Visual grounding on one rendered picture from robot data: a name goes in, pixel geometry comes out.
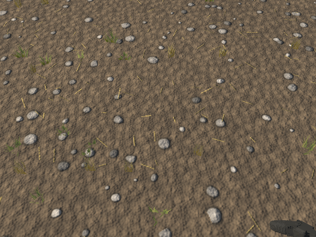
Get robot right hand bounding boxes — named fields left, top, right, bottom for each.
left=270, top=219, right=316, bottom=237

